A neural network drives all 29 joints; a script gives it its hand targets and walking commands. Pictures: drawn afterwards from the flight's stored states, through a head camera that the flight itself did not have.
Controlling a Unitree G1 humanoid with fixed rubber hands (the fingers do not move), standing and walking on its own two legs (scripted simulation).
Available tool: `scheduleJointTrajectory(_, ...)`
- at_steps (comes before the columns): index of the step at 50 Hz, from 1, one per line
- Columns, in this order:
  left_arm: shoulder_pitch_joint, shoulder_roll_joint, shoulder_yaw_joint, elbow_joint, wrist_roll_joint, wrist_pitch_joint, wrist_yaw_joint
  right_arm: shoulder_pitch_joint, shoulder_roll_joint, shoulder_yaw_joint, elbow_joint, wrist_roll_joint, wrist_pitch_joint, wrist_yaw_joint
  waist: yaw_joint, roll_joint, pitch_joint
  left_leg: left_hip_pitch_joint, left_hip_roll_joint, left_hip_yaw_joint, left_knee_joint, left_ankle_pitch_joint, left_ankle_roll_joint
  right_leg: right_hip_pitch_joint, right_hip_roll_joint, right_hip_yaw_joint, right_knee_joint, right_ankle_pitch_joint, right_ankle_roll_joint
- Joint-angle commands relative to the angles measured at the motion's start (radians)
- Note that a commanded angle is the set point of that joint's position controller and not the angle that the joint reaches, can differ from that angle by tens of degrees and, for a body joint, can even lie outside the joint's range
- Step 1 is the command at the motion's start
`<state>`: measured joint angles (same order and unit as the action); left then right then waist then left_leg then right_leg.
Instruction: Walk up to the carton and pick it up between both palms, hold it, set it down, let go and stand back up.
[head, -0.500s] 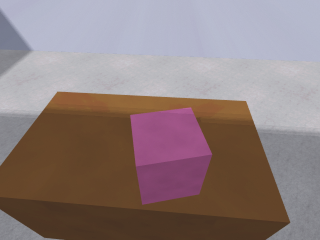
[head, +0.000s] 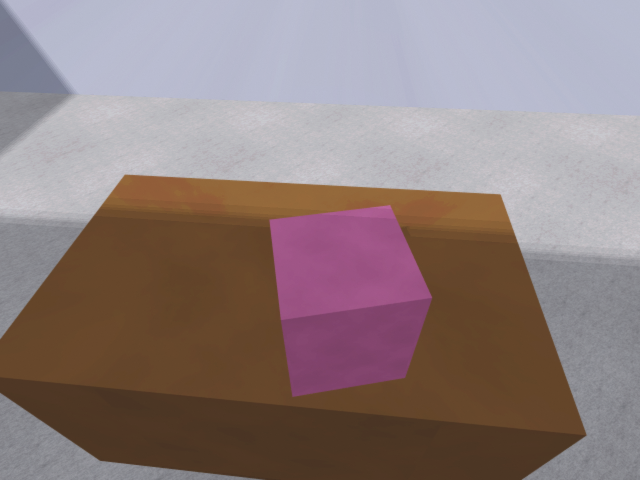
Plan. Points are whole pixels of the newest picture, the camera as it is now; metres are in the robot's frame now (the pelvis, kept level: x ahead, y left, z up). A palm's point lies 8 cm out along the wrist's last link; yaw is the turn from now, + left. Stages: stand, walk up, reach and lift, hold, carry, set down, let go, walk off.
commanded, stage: stand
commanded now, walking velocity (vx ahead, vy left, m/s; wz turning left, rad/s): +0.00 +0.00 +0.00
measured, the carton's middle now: (340, 302) +0.44 -0.01 -0.09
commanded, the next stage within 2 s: none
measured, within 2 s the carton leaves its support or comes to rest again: neither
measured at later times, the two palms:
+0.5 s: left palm out of the picture +0.08 +0.28 -0.12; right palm out of the picture +0.07 -0.28 -0.13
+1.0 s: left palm out of the picture +0.10 +0.27 -0.12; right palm out of the picture +0.08 -0.30 -0.12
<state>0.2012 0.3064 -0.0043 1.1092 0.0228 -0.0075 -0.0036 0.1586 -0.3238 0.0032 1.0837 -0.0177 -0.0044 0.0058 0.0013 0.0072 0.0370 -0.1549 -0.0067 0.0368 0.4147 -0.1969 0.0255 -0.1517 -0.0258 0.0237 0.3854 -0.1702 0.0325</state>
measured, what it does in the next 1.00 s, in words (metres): stands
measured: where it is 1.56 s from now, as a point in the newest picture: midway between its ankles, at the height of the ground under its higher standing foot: outside the picture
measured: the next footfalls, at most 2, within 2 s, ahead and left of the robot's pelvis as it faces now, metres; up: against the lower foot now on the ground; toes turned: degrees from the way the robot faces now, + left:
none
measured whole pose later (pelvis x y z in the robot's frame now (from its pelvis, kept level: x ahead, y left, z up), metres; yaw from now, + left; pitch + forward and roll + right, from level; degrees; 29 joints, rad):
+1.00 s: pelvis +0.02 -0.01 +0.00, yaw -1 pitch -3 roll +0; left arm 0.12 0.31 0.01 1.10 0.01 -0.01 0.00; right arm 0.13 -0.33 -0.01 1.11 -0.01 -0.01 0.00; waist -0.01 0.00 0.05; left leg -0.11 0.01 0.04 0.38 -0.21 0.01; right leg -0.11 -0.01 0.03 0.34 -0.18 0.02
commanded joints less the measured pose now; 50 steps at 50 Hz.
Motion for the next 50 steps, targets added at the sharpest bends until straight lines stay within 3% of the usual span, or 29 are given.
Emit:
scheduleJointTrajectory(1, -0.070, 0.233, 0.052, -0.082, 0.001, -0.030, 0.018, -0.037, -0.258, -0.055, -0.051, -0.006, -0.019, -0.009, -0.003, 0.009, 0.011, -0.088, 0.117, -0.125, -0.134, -0.106, 0.017, -0.005, -0.077, 0.065, -0.089, -0.043, -0.055)
scheduleJointTrajectory(2, -0.031, 0.238, 0.055, -0.054, -0.008, -0.031, 0.012, -0.019, -0.251, -0.047, -0.041, 0.004, -0.019, -0.010, -0.016, 0.034, -0.014, -0.057, 0.112, -0.118, -0.130, -0.075, 0.014, 0.008, -0.085, 0.089, -0.100, -0.018, -0.054)
scheduleJointTrajectory(3, -0.097, 0.259, 0.059, -0.067, -0.002, -0.031, 0.012, -0.032, -0.220, -0.045, -0.040, -0.005, -0.020, -0.009, -0.011, -0.091, -0.007, -0.029, 0.117, -0.136, -0.126, -0.030, 0.019, -0.014, -0.085, 0.079, -0.091, -0.064, -0.062)
scheduleJointTrajectory(6, -0.074, 0.242, 0.062, -0.090, 0.002, -0.021, 0.013, -0.071, -0.219, -0.038, -0.049, 0.006, -0.018, -0.021, -0.001, 0.034, -0.057, -0.016, 0.133, -0.144, -0.132, -0.075, 0.020, 0.012, -0.074, 0.065, -0.087, -0.019, -0.068)
scheduleJointTrajectory(8, -0.068, 0.210, 0.041, -0.075, -0.001, -0.025, 0.013, -0.062, -0.198, -0.032, -0.058, 0.010, -0.027, -0.009, -0.023, -0.010, -0.035, -0.008, 0.124, -0.136, -0.129, -0.078, 0.020, -0.009, -0.076, 0.078, -0.095, -0.033, -0.072)
scheduleJointTrajectory(10, -0.019, 0.181, 0.037, -0.064, -0.013, -0.027, 0.012, -0.028, -0.201, -0.028, -0.030, 0.002, -0.024, -0.011, -0.009, 0.045, -0.018, -0.033, 0.119, -0.130, -0.142, -0.059, 0.019, 0.005, -0.088, 0.086, -0.089, -0.027, -0.066)
scheduleJointTrajectory(12, -0.089, 0.267, 0.059, -0.073, 0.000, -0.028, 0.014, -0.059, -0.221, -0.044, -0.037, -0.008, -0.023, -0.010, -0.011, 0.011, 0.041, -0.037, 0.121, -0.128, -0.136, -0.002, 0.018, -0.013, -0.070, 0.075, -0.102, -0.002, -0.051)
scheduleJointTrajectory(13, -0.077, 0.232, 0.053, -0.070, -0.007, -0.019, 0.011, -0.044, -0.222, -0.036, -0.033, 0.012, -0.025, -0.013, -0.013, -0.070, 0.004, -0.002, 0.138, -0.143, -0.139, 0.020, 0.024, -0.017, -0.084, 0.073, -0.088, 0.008, -0.059)
scheduleJointTrajectory(15, -0.050, 0.208, 0.040, -0.056, -0.016, -0.025, 0.008, -0.082, -0.215, -0.037, -0.059, 0.005, -0.023, -0.011, 0.001, 0.039, -0.031, -0.017, 0.129, -0.123, -0.118, 0.040, 0.022, 0.020, -0.098, 0.084, -0.088, 0.065, -0.066)
scheduleJointTrajectory(16, -0.069, 0.265, 0.051, -0.044, -0.004, -0.026, 0.011, -0.026, -0.187, -0.029, -0.039, 0.006, -0.023, -0.015, -0.022, -0.035, -0.013, 0.017, 0.132, -0.138, -0.133, 0.052, 0.024, 0.005, -0.087, 0.084, -0.082, 0.020, -0.063)
scheduleJointTrajectory(17, -0.069, 0.245, 0.057, -0.064, -0.016, -0.026, 0.019, -0.043, -0.212, -0.025, -0.035, 0.005, -0.021, -0.024, 0.010, 0.038, -0.030, -0.002, 0.129, -0.124, -0.127, 0.052, 0.022, 0.025, -0.092, 0.088, -0.094, 0.047, -0.057)
scheduleJointTrajectory(20, -0.067, 0.213, 0.039, -0.069, -0.014, -0.013, 0.013, -0.019, -0.208, -0.025, -0.045, 0.009, -0.025, -0.022, -0.011, 0.037, -0.013, -0.025, 0.126, -0.114, -0.151, 0.002, 0.006, 0.050, -0.101, 0.094, -0.090, 0.079, -0.073)
scheduleJointTrajectory(21, -0.069, 0.215, 0.043, -0.069, -0.013, -0.015, 0.017, -0.004, -0.189, -0.024, -0.039, 0.019, -0.029, -0.020, -0.014, -0.046, -0.009, 0.008, 0.129, -0.121, -0.137, 0.055, 0.011, 0.036, -0.084, 0.086, -0.097, 0.057, -0.068)
scheduleJointTrajectory(23, -0.090, 0.210, 0.042, -0.077, 0.001, -0.019, 0.018, -0.044, -0.250, -0.046, -0.050, 0.012, -0.033, -0.016, -0.017, -0.064, 0.003, 0.017, 0.138, -0.127, -0.124, 0.062, 0.015, -0.017, -0.082, 0.073, -0.113, 0.023, -0.055)
scheduleJointTrajectory(24, -0.115, 0.246, 0.056, -0.067, 0.003, -0.022, 0.024, -0.059, -0.207, -0.042, -0.055, 0.002, -0.026, -0.016, -0.020, 0.012, 0.001, 0.028, 0.129, -0.116, -0.121, 0.057, 0.004, -0.011, -0.089, 0.079, -0.113, 0.004, -0.065)
scheduleJointTrajectory(25, -0.069, 0.225, 0.052, -0.078, -0.006, -0.033, 0.020, -0.023, -0.204, -0.038, -0.049, 0.000, -0.024, -0.016, -0.015, -0.031, -0.041, 0.011, 0.134, -0.134, -0.130, 0.033, 0.016, 0.015, -0.086, 0.068, -0.096, -0.012, -0.059)
scheduleJointTrajectory(26, -0.103, 0.210, 0.043, -0.077, -0.009, -0.030, 0.017, -0.056, -0.228, -0.043, -0.036, -0.004, -0.021, -0.019, 0.001, 0.034, -0.028, -0.002, 0.141, -0.124, -0.135, 0.014, 0.019, 0.031, -0.091, 0.083, -0.110, -0.003, -0.057)
scheduleJointTrajectory(29, -0.151, 0.261, 0.063, -0.079, -0.004, -0.020, 0.019, -0.099, -0.175, -0.035, -0.063, 0.005, -0.020, -0.020, -0.014, -0.036, -0.001, -0.009, 0.133, -0.114, -0.139, 0.043, 0.003, -0.001, -0.076, 0.072, -0.104, 0.030, -0.061)
scheduleJointTrajectory(32, -0.147, 0.258, 0.066, -0.083, -0.013, -0.030, 0.010, -0.012, -0.196, -0.044, -0.015, 0.011, -0.021, -0.021, -0.044, 0.021, -0.035, 0.030, 0.130, -0.096, -0.121, 0.065, 0.002, 0.026, -0.096, 0.104, -0.119, 0.046, -0.066)
scheduleJointTrajectory(33, -0.135, 0.244, 0.061, -0.080, -0.006, -0.033, 0.011, -0.044, -0.218, -0.041, -0.012, -0.008, -0.022, -0.023, -0.008, -0.032, 0.016, -0.033, 0.132, -0.110, -0.141, 0.036, 0.007, 0.015, -0.082, 0.088, -0.112, 0.013, -0.056)
scheduleJointTrajectory(34, -0.122, 0.237, 0.064, -0.078, -0.006, -0.028, 0.010, -0.049, -0.228, -0.052, -0.034, -0.004, -0.021, -0.021, -0.018, 0.006, -0.029, -0.015, 0.134, -0.095, -0.115, 0.035, 0.000, 0.052, -0.083, 0.093, -0.116, 0.064, -0.060)
scheduleJointTrajectory(35, -0.122, 0.215, 0.059, -0.085, -0.011, -0.025, 0.006, -0.053, -0.217, -0.044, -0.039, -0.001, -0.023, -0.012, -0.014, -0.050, -0.040, 0.004, 0.135, -0.113, -0.139, 0.069, -0.006, 0.035, -0.085, 0.071, -0.095, 0.039, -0.061)
scheduleJointTrajectory(36, -0.120, 0.209, 0.055, -0.090, -0.016, -0.024, 0.010, -0.054, -0.220, -0.050, -0.030, 0.001, -0.030, -0.015, 0.012, -0.022, 0.005, -0.026, 0.122, -0.115, -0.138, 0.026, 0.000, 0.018, -0.086, 0.089, -0.118, 0.027, -0.067)
scheduleJointTrajectory(38, -0.088, 0.205, 0.050, -0.082, -0.009, -0.023, 0.015, -0.054, -0.246, -0.053, -0.039, 0.008, -0.027, -0.019, -0.007, 0.044, -0.030, -0.001, 0.127, -0.133, -0.149, 0.012, 0.010, 0.050, -0.083, 0.079, -0.108, 0.035, -0.070)
scheduleJointTrajectory(39, -0.076, 0.188, 0.043, -0.081, -0.013, -0.027, 0.005, -0.071, -0.226, -0.051, -0.038, 0.008, -0.032, -0.017, 0.014, -0.003, -0.066, 0.013, 0.136, -0.119, -0.138, 0.073, 0.008, 0.066, -0.091, 0.070, -0.093, 0.084, -0.064)
scheduleJointTrajectory(41, -0.104, 0.238, 0.049, -0.073, -0.009, -0.025, 0.015, -0.033, -0.219, -0.055, -0.026, 0.011, -0.023, -0.017, -0.020, -0.064, -0.064, 0.058, 0.141, -0.115, -0.112, 0.097, 0.010, 0.010, -0.090, 0.076, -0.105, 0.095, -0.065)
scheduleJointTrajectory(43, -0.117, 0.225, 0.050, -0.080, -0.006, -0.028, 0.020, -0.041, -0.195, -0.041, -0.030, 0.005, -0.027, -0.012, -0.017, 0.049, -0.081, 0.066, 0.139, -0.094, -0.104, 0.157, 0.007, 0.030, -0.106, 0.108, -0.089, 0.154, -0.072)
scheduleJointTrajectory(45, -0.115, 0.241, 0.058, -0.073, -0.012, -0.024, 0.019, -0.065, -0.219, -0.052, -0.046, 0.006, -0.024, -0.012, -0.024, -0.026, -0.071, 0.046, 0.144, -0.115, -0.111, 0.178, 0.012, 0.055, -0.094, 0.067, -0.092, 0.151, -0.058)
scheduleJointTrajectory(50, -0.106, 0.225, 0.050, -0.076, -0.006, -0.025, 0.018, -0.051, -0.225, -0.061, -0.023, 0.011, -0.022, -0.027, -0.009, 0.001, -0.029, 0.052, 0.138, -0.108, -0.114, 0.185, 0.006, 0.019, -0.099, 0.092, -0.098, 0.168, -0.071)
